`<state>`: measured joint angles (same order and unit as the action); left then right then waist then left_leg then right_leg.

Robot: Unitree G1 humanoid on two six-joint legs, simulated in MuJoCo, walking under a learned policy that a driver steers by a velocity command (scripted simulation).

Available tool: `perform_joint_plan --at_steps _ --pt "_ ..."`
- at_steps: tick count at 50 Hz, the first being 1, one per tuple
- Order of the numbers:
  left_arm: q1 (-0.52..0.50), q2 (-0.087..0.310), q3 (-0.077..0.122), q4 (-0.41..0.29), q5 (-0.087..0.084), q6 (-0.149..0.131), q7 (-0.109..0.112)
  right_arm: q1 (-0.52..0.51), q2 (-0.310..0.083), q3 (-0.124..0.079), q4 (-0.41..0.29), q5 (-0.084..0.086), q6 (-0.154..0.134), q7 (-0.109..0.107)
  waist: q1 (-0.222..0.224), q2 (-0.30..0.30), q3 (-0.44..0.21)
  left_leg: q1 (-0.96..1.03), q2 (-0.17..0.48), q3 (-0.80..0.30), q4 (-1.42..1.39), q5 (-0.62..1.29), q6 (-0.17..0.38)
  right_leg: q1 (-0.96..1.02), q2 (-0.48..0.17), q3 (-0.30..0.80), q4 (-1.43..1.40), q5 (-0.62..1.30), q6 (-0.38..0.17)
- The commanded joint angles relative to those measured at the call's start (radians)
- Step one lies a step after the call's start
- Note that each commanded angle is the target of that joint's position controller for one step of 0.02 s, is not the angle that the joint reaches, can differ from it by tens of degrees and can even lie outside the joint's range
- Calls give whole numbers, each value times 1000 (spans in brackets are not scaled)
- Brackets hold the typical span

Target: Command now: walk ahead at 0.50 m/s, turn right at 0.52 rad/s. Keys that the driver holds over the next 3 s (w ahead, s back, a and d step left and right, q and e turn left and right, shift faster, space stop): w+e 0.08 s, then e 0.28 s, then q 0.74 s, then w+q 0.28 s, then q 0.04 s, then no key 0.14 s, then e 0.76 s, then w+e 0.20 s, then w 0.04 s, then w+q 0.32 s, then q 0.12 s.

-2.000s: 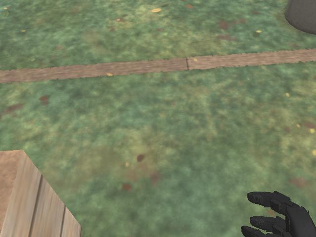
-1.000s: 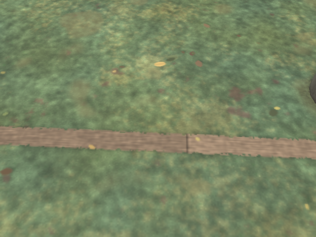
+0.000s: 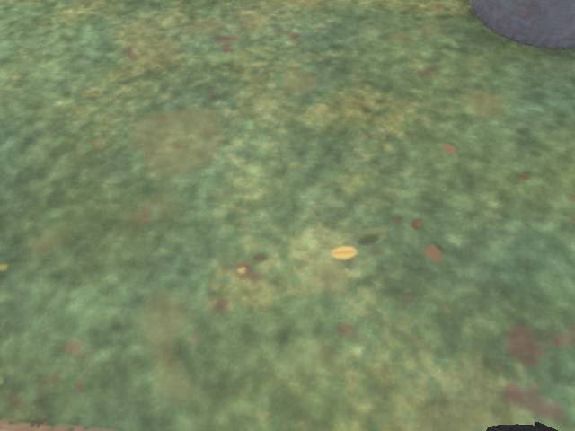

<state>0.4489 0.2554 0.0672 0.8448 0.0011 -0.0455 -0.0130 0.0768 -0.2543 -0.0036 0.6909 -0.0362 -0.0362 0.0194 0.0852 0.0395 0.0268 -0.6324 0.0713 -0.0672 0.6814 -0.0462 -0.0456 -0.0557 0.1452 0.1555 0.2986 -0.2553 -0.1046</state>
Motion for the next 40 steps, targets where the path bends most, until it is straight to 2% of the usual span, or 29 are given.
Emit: perform_joint_plan --at_steps 1,3,4,5,6,7,8,9,10,11,12,13,16,18,20,22,25,26,27,28,29,30,31,33,36,38,40 --pt "48 175 43 -47 11 -6 13 -137 -79 -14 -103 9 -27 0 7 -112 4 58 -59 39 -70 2 8 -16 -248 209 4 434 -100" --pt "-4 190 48 -67 17 -5 22 -61 -107 -24 -79 11 -37 2 -36 -122 -10 197 -78 32 -146 -49 35 -39 -257 240 52 448 -69" --pt "-29 202 50 -73 17 -7 22 15 -125 -33 -54 11 -43 -4 -74 -123 -33 318 -101 39 -171 -90 52 -67 -247 249 116 513 -53" --pt "-42 195 48 -71 8 -11 18 127 -152 -46 -22 1 -58 -17 -135 -77 -79 474 -89 25 -240 -65 80 -98 -183 203 278 574 -22" --pt "-37 143 34 -91 -6 -19 12 268 -220 -62 -12 -17 -71 -36 -187 12 -208 689 98 -137 -263 -138 129 -189 -123 129 528 413 12" --pt "87 42 13 -116 -37 -14 21 295 -308 -80 -27 -31 -58 -48 -133 225 -336 938 395 -517 -284 64 245 -464 30 -23 816 -287 51" --pt "113 140 26 -97 -1 2 35 270 -260 -83 -25 -1 -39 -44 -112 175 -338 874 421 -640 -279 183 303 -551 -34 -56 942 -348 53" --pt "40 162 33 -82 16 16 34 225 -168 -60 -34 10 -34 -42 -106 37 -215 753 366 -472 -272 286 285 -550 -78 -51 980 -276 61" --pt "-25 146 32 -91 20 24 25 189 -110 -43 -29 13 -35 -38 -101 -6 -137 657 303 -301 -285 420 255 -539 -103 -65 949 -224 74" --pt "-50 131 32 -96 24 34 15 173 -89 -35 -24 11 -34 -38 -88 33 -108 605 251 -191 -305 473 221 -523 -128 -72 912 -192 85" --pt "-53 121 31 -98 31 49 4 170 -88 -33 -13 15 -34 -41 -76 86 -84 557 215 -121 -325 505 209 -505 -135 -82 891 -173 98" --pt "-48 110 30 -97 31 62 -5 171 -99 -37 -5 18 -37 -39 -67 107 -82 527 199 -75 -336 551 208 -482 -124 -96 891 -151 106" --pt "-91 96 25 -126 24 76 -21 175 -123 -48 4 20 -40 -41 -51 94 -89 504 211 1 -364 571 227 -497 -121 -106 842 -93 115" --pt "-141 83 17 -149 25 84 -30 165 -114 -47 8 20 -32 -43 -53 106 -74 492 209 55 -377 541 231 -511 -139 -121 758 -32 112" --pt "-191 53 -2 -169 28 81 -35 183 -122 -49 26 16 -30 -38 -65 103 -73 441 178 102 -380 512 225 -425 -140 -131 614 29 105" --pt "-215 41 -15 -170 26 77 -33 195 -133 -51 44 17 -29 -29 -74 112 -82 415 163 118 -368 496 220 -323 -123 -147 480 55 94" --pt "-220 42 -25 -152 28 66 -13 225 -134 -49 79 28 -19 -12 -81 105 -82 430 154 68 -322 409 208 -215 -116 -168 303 86 75" --pt "-200 38 -29 -139 33 56 -5 213 -127 -47 86 37 -14 -11 -60 81 -76 414 132 59 -283 332 184 -140 -115 -175 183 157 65" --pt "-190 56 -30 -129 41 42 4 240 -111 -42 97 34 -10 -10 -56 24 -78 387 102 52 -244 233 143 -47 -149 -142 63 265 61" --pt "-161 122 -21 -131 55 28 18 293 -69 -30 87 25 -8 -10 -73 -92 -142 332 60 69 -171 -23 97 86 -343 18 75 537 45" --pt "-206 171 -17 -156 41 33 33 399 -8 -15 91 37 4 -15 -124 -251 -187 295 -28 115 -91 -448 72 103 -527 148 106 771 -67" --pt "-208 149 -12 -148 8 42 43 345 -68 -29 108 41 34 -27 -68 -252 -176 306 -65 94 -10 -541 74 16 -504 142 84 615 -138" --pt "-225 138 -18 -145 8 45 49 287 -101 -43 90 38 49 -29 -61 -241 -110 255 -83 81 81 -553 73 -27 -482 126 36 500 -140" --pt "-258 135 -18 -141 11 55 62 271 -119 -65 93 29 66 -25 -83 -210 -66 217 -81 58 237 -516 66 -85 -445 47 1 453 -122" --pt "-303 103 -20 -147 14 58 69 310 -80 -69 111 19 80 -25 -117 -152 -75 239 -77 73 332 -459 43 -135 -417 -59 2 425 -115" --pt "-312 91 -18 -140 20 59 69 287 -60 -68 98 20 89 -22 -113 -166 -65 246 -66 84 279 -437 38 -157 -412 -93 1 332 -114" --pt "-308 97 -12 -130 26 62 64 253 -51 -64 78 22 97 -12 -97 -194 -59 269 -61 99 191 -418 45 -168 -414 -109 10 252 -111"
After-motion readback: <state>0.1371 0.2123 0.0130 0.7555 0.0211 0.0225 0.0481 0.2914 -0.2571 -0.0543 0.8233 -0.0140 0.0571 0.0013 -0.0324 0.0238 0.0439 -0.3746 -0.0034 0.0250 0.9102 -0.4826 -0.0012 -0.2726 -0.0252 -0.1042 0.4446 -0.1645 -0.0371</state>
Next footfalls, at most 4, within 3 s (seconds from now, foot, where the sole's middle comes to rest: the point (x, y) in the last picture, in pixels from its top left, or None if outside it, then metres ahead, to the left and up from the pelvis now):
0.12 left None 0.24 0.13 -0.78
0.56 right None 0.28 -0.11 -0.78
0.94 left None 0.24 0.11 -0.78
1.44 right None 0.33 -0.07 -0.78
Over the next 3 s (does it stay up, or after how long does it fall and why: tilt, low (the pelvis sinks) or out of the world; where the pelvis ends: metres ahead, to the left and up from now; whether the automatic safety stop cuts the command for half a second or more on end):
stays up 0.56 0.04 0.00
